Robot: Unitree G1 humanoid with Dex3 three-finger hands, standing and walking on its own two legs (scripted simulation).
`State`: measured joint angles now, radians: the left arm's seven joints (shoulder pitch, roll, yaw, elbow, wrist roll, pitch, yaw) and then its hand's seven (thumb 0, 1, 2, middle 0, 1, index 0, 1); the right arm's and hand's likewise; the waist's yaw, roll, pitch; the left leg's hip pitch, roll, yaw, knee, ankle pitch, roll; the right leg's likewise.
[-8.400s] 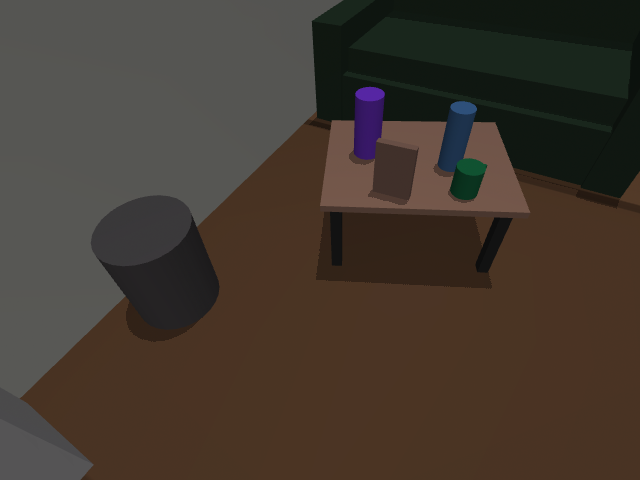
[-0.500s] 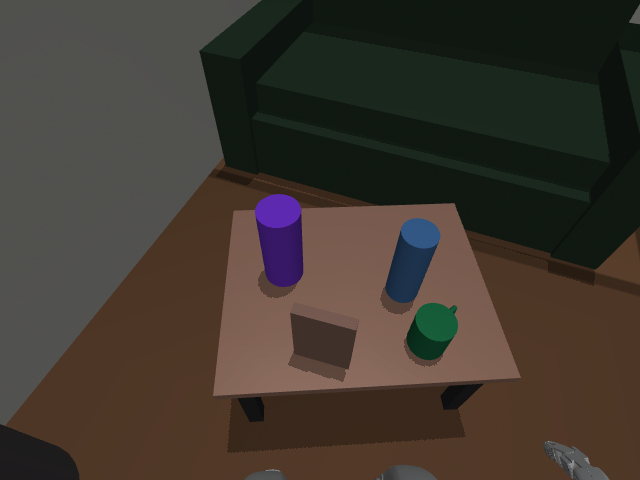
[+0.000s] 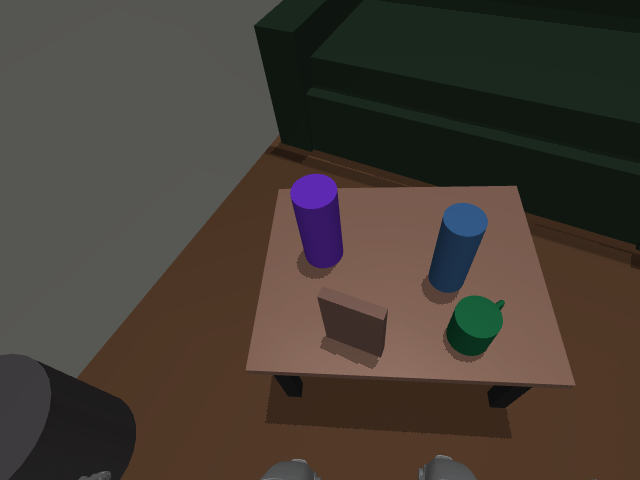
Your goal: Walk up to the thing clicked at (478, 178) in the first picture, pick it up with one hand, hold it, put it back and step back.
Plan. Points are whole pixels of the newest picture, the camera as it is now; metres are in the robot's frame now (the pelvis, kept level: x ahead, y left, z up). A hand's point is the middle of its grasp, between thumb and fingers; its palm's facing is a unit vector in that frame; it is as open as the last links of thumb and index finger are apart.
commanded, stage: walk up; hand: right
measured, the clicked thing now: (478, 322) +0.44 -0.25 -0.33
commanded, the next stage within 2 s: stand in 1.48 s
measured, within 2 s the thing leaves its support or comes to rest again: neither
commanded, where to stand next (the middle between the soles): +0.05 +0.03 m, yaw -4 degrees
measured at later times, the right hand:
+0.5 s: hand out of the picture +0.10 -0.23 -0.14, palm faces -0.03 +0.94 -0.34, open 7.3 cm
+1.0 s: hand out of the picture +0.07 -0.24 -0.12, palm faces +0.04 +0.94 -0.34, open 7.3 cm
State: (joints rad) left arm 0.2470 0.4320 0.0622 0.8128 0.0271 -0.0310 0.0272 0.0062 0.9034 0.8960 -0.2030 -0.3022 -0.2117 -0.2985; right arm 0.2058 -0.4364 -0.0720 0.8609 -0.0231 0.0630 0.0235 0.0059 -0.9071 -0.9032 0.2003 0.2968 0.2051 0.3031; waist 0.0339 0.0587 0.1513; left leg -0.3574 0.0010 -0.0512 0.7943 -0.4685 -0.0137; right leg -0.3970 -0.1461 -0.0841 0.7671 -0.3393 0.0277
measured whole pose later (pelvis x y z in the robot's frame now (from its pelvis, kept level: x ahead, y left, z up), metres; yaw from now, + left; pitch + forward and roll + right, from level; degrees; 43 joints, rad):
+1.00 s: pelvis +0.00 +0.02 +0.03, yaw -3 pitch -3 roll +0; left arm 0.08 0.35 -0.01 1.12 0.00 -0.02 -0.01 0.01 0.91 0.90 -0.20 -0.30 -0.21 -0.30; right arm 0.08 -0.36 -0.01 1.12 -0.01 -0.01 0.01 0.00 -0.91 -0.90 0.20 0.30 0.21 0.30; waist 0.00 0.01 0.06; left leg -0.13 0.01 0.03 0.38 -0.19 0.00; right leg -0.15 -0.03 0.02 0.39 -0.20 0.02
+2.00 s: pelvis +0.00 +0.02 +0.04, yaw -3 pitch -2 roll +0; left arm 0.11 0.35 -0.01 1.13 0.01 -0.01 -0.01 0.01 0.91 0.90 -0.20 -0.30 -0.21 -0.30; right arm 0.08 -0.35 -0.01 1.15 -0.01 -0.01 0.01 0.00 -0.91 -0.90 0.20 0.30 0.21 0.30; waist 0.00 0.01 0.05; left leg -0.10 0.02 0.03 0.31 -0.16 -0.01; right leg -0.12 -0.02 0.02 0.32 -0.16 0.02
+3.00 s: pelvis +0.01 +0.01 +0.04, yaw -3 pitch -2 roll +0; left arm 0.11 0.35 0.00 1.12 0.01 -0.01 -0.01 0.01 0.91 0.90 -0.20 -0.30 -0.21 -0.30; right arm 0.10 -0.35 0.00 1.13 -0.01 -0.01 0.00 0.00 -0.91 -0.90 0.20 0.30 0.21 0.30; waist 0.00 0.01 0.05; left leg -0.10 0.02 0.02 0.31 -0.18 -0.02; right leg -0.11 -0.01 0.01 0.32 -0.18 0.01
